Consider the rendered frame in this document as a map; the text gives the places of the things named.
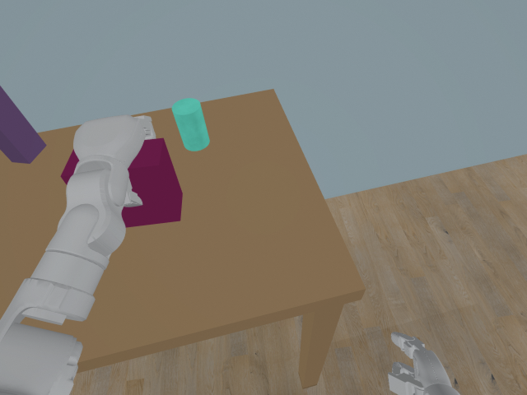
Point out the sponge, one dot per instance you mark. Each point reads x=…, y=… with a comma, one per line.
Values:
x=153, y=178

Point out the table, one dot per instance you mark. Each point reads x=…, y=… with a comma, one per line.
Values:
x=256, y=242

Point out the robot right hand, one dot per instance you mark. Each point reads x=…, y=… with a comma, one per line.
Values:
x=428, y=370

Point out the left robot upper arm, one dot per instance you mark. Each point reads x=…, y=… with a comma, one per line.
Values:
x=36, y=361

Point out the robot left forearm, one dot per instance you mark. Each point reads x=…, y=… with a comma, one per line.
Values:
x=90, y=230

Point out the robot left hand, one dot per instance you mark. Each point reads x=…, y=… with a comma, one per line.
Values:
x=120, y=137

